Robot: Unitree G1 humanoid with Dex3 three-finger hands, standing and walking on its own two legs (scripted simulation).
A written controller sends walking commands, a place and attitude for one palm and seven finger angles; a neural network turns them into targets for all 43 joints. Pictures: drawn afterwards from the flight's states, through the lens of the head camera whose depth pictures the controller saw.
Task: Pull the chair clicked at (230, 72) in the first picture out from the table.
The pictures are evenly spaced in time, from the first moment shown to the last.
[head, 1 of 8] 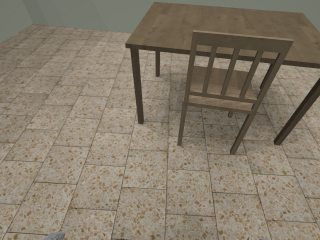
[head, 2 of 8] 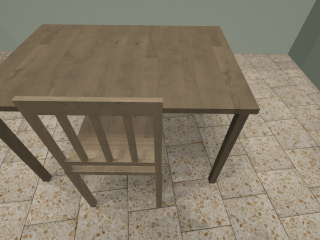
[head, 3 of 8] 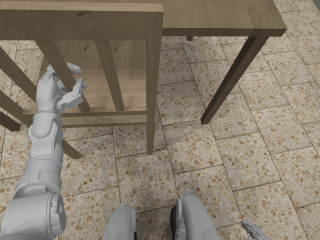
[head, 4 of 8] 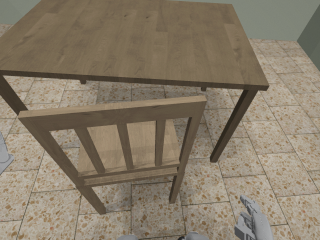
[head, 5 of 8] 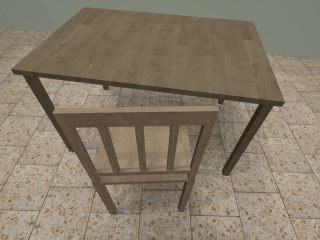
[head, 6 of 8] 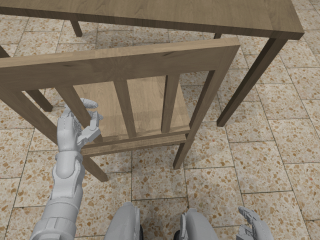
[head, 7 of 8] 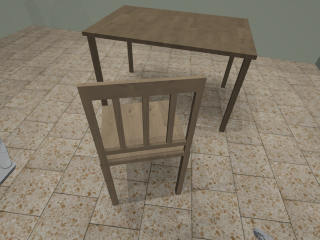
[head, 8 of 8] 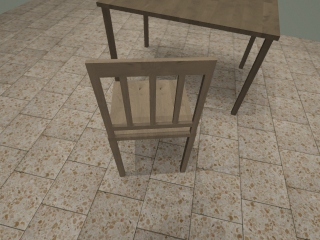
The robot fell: no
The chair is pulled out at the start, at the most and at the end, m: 0.00 0.63 0.61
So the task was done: yes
